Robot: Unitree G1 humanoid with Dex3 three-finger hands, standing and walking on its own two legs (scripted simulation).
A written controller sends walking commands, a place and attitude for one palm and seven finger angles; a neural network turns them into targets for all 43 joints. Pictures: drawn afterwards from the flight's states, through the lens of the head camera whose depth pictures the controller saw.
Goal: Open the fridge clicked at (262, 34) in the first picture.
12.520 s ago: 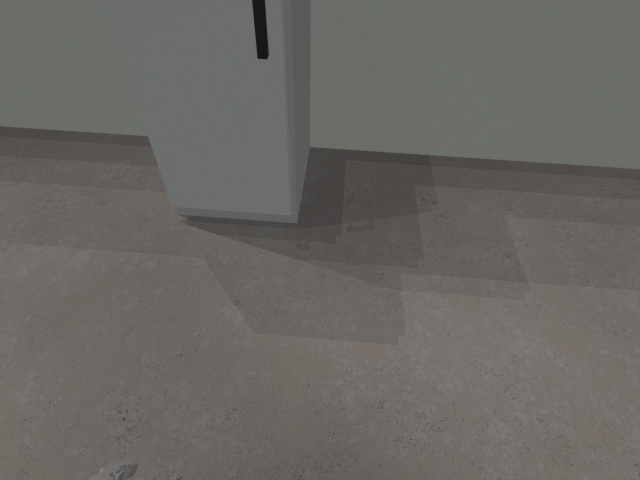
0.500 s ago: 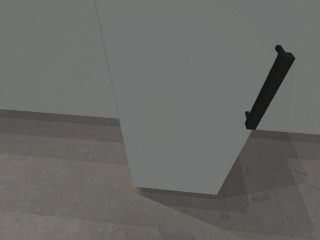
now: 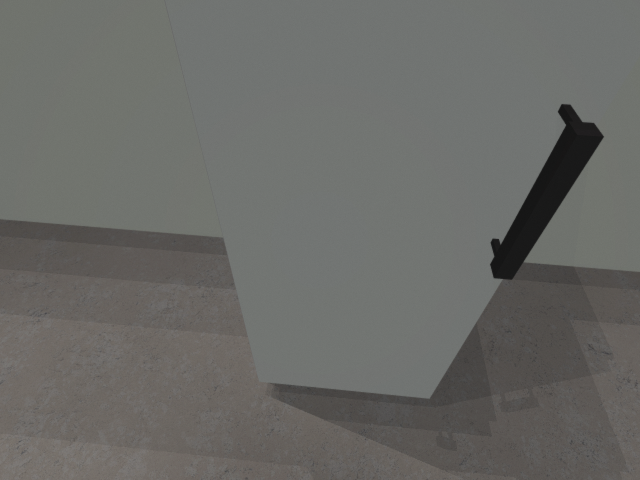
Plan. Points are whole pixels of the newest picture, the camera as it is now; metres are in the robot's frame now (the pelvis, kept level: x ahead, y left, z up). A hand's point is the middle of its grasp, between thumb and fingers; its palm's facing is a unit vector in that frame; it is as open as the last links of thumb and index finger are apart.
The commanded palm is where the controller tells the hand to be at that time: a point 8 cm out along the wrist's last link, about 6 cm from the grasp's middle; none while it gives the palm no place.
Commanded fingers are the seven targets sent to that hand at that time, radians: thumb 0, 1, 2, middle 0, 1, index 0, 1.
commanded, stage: come to a stop and stand still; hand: right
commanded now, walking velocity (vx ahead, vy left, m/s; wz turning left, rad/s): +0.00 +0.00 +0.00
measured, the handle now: (530, 201) +0.46 -0.26 +0.13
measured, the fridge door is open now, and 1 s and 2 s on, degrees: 0 0 0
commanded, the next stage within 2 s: look again from close up in 0.22 s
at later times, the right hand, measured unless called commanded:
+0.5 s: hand out of the picture +0.00 -0.17 -0.18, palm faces +0.02 +0.98 -0.20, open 7.4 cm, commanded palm none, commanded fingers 0.00 -0.90 -0.90 0.20 0.30 0.20 0.30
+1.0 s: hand out of the picture -0.01 -0.16 -0.17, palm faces +0.03 +0.98 -0.20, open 7.4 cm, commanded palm none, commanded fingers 0.00 -0.90 -0.90 0.20 0.30 0.20 0.30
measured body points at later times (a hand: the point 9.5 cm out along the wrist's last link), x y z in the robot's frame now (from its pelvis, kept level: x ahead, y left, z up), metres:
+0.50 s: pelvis +0.01 +0.00 +0.00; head +0.02 +0.00 +0.45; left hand +0.02 +0.22 -0.16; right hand +0.00 -0.22 -0.16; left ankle -0.05 +0.07 -0.74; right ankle +0.00 -0.10 -0.74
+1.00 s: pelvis +0.01 +0.01 +0.00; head +0.01 +0.01 +0.45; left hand +0.01 +0.22 -0.16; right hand -0.01 -0.22 -0.16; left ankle -0.05 +0.07 -0.74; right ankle +0.00 -0.10 -0.74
